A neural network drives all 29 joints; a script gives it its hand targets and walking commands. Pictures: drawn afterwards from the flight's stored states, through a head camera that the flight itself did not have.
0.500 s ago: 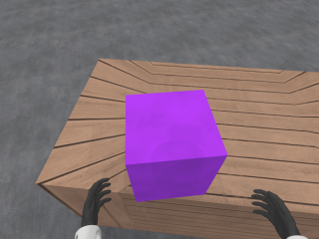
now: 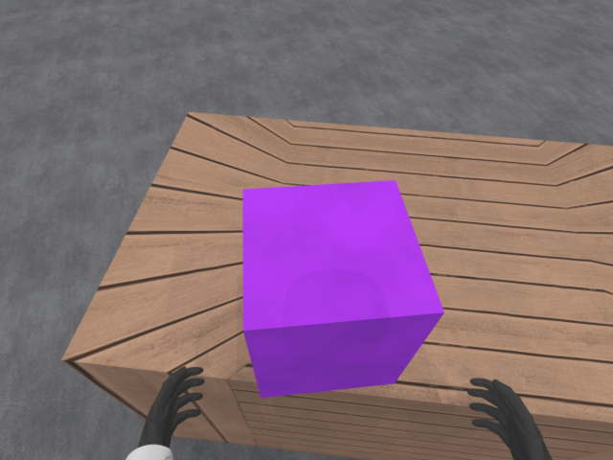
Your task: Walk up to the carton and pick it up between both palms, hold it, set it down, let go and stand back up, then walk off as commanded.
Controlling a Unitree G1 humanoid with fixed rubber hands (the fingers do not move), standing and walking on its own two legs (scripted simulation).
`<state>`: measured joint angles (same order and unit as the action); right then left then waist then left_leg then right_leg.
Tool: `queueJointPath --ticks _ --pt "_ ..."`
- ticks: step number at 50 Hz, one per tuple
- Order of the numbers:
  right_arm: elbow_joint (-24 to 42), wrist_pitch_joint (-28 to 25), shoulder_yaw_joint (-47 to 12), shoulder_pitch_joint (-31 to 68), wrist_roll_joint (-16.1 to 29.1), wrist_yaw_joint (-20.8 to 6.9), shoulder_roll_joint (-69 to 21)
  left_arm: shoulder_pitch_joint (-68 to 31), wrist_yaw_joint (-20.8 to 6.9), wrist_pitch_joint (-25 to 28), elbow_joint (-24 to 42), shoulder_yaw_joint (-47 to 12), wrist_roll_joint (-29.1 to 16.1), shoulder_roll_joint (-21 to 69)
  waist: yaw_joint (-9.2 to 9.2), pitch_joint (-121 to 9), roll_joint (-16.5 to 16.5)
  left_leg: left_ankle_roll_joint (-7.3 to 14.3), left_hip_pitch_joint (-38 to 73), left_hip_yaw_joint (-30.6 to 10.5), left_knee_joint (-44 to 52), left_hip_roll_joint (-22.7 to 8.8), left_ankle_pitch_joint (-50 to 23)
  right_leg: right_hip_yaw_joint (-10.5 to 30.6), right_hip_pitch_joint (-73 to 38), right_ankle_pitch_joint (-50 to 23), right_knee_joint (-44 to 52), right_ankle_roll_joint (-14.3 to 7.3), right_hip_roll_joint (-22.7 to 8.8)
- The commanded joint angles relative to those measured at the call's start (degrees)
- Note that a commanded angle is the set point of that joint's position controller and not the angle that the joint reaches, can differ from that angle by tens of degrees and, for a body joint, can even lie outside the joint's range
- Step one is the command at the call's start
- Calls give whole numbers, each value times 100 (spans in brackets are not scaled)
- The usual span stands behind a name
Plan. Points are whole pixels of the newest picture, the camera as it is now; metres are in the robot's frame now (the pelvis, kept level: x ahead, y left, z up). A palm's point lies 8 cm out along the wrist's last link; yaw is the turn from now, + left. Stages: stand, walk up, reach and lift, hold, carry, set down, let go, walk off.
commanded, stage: set down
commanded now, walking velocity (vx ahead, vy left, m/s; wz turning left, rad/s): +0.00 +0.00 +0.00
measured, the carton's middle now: (324, 294) +0.35 +0.02 -0.01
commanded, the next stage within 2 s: let go in 0.46 s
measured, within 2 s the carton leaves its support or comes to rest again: neither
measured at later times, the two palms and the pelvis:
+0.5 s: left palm (143, 450) +0.14 +0.24 -0.08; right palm (517, 448) +0.18 -0.23 -0.06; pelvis +0.00 +0.00 +0.00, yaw +0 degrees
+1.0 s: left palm (140, 451) +0.14 +0.24 -0.08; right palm (516, 445) +0.18 -0.23 -0.06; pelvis +0.00 +0.00 +0.00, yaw +0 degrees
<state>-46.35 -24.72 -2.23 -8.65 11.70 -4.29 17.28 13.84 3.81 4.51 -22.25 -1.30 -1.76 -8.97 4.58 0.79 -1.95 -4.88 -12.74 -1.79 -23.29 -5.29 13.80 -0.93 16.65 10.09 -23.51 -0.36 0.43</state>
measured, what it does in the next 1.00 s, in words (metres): stands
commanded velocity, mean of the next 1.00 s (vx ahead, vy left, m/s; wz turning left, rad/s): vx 0.00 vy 0.00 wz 0.00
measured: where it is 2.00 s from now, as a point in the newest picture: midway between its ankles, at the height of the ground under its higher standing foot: outside the picture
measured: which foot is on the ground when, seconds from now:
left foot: down 0.00-1.00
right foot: down 0.00-1.00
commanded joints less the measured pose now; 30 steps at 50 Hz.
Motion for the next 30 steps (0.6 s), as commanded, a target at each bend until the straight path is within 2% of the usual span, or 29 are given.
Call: queueJointPath --ticks 1,2,3,4,5,6,7,8,9,10,11,12,13,14,15,17,18,19,20,21,22,23,24,25,26,27,28,29,30 --pt "973 -32 459 -67 -235 16 298 -33 92 113 1292 227 64 -415 -486 -870 222 225 673 533 376 685 -1235 53 -1722 -533 412 -36 190" --pt "820 -94 461 -267 -80 -84 156 144 185 180 1686 265 144 -384 -401 -995 433 187 950 501 287 641 -1582 -74 -1441 -649 453 -106 257" --pt "-85 288 298 -469 -589 221 -89 279 -189 -328 -80 235 311 -621 -755 -270 -19 240 847 682 341 819 -992 237 -1601 -618 716 -33 60" --pt "-307 477 54 -574 -706 337 -382 202 -341 -481 -442 382 370 -866 -590 220 84 245 693 868 456 882 -602 302 -1527 -249 777 12 -9" --pt "530 338 383 10 -479 257 -132 -213 -161 -392 791 363 278 -765 -421 -222 245 285 717 777 479 790 -568 127 -1480 166 624 9 48" --pt "979 264 567 281 -420 128 146 -515 35 -272 1521 170 89 -596 -429 -677 350 263 932 666 494 648 -680 -82 -1239 398 530 -49 174" --pt "1083 323 609 49 -554 140 163 -91 7 -366 1163 184 81 -516 -516 -541 20 293 823 651 477 699 -743 -48 -1374 173 638 3 199" --pt "520 515 457 -102 -705 285 -133 -112 -145 -574 457 166 125 -736 -621 -94 53 343 903 733 492 780 -586 127 -1420 7 785 37 56" --pt "763 512 403 85 -591 291 -140 -200 -157 -561 838 227 173 -790 -520 -233 142 300 940 711 467 773 -736 17 -1410 -169 691 54 93" --pt "272 554 317 -178 -674 311 -310 -179 -187 -580 616 320 239 -835 -449 -222 310 251 926 842 508 796 -846 71 -1456 -113 711 -4 78" --pt "887 431 564 -9 -563 181 85 -104 -25 -470 1431 270 212 -671 -469 -827 445 169 1155 679 471 731 -1267 -122 -1497 -378 621 -31 178" --pt "248 697 332 -35 -809 346 -273 -164 -255 -757 181 167 195 -843 -578 -172 277 248 913 837 421 840 -920 118 -1405 -397 727 65 54" --pt "920 560 520 194 -594 265 -21 -451 -88 -642 1284 235 180 -835 -469 -489 338 227 1136 721 463 762 -1127 -43 -1319 -224 605 62 170" --pt "338 745 277 -51 -744 344 -308 -200 -197 -805 434 264 310 -938 -519 12 397 277 1022 774 479 818 -834 92 -1291 -91 742 50 25" --pt "795 631 407 34 -600 254 -126 -197 -88 -727 1084 265 285 -807 -448 -302 472 271 1121 688 474 774 -968 -46 -1270 -93 672 7 124" --pt "260 934 279 -125 -894 503 -359 -137 -361 -1064 274 316 358 -1035 -624 -11 95 335 1084 828 455 825 -562 135 -1321 22 783 130 7" --pt "349 983 269 -56 -925 543 -476 -352 -403 -1107 241 433 365 -1225 -543 216 65 420 941 894 562 885 -321 220 -1295 161 782 140 -83" --pt "607 989 353 100 -982 552 -510 -565 -360 -1116 748 432 339 -1204 -531 177 116 405 827 874 586 845 -29 190 -1244 591 732 188 -94" --pt "1016 965 582 279 -850 397 -202 -616 -178 -994 1365 237 193 -975 -475 -151 256 362 899 746 614 756 -140 46 -1066 678 687 72 76" --pt "312 1222 360 176 -1004 528 -501 -594 -323 -1265 389 136 220 -1078 -625 328 295 388 702 883 692 803 297 225 -1043 891 833 47 -67" --pt "799 1074 540 157 -917 409 -368 -546 -151 -1114 1179 220 264 -899 -469 64 605 303 803 791 755 730 -27 33 -1219 698 686 19 26" --pt "554 1126 428 24 -965 446 -382 -441 -224 -1191 804 115 182 -916 -576 117 494 263 758 824 632 756 -316 53 -1198 360 701 7 70" --pt "276 1160 362 -94 -918 472 -412 -139 -347 -1326 471 179 347 -871 -690 288 524 221 840 789 565 783 -495 96 -1344 119 727 45 35" --pt "698 1074 564 50 -906 418 -183 -277 -222 -1200 1051 150 333 -809 -578 -104 758 191 956 714 633 753 -680 16 -1381 91 701 31 99" --pt "287 1152 440 -103 -869 445 -421 -103 -323 -1307 601 193 372 -822 -617 134 506 200 880 695 571 779 -725 33 -1358 -144 699 9 88" --pt "241 1168 407 -172 -941 478 -522 -138 -354 -1315 687 255 422 -971 -687 212 482 199 950 717 523 801 -631 34 -1345 19 734 73 71" --pt "301 1167 407 24 -1022 471 -493 -312 -337 -1335 726 237 376 -960 -605 221 566 167 815 765 634 785 -506 25 -1411 115 707 90 64" --pt "254 1216 415 -93 -1044 510 -503 -243 -356 -1358 629 213 457 -1028 -694 391 604 186 896 768 701 802 -296 52 -1419 283 804 22 60" --pt "447 1169 656 1 -1086 490 -289 -351 -311 -1371 976 209 417 -976 -666 48 760 201 888 737 579 755 -345 58 -1414 248 646 9 30"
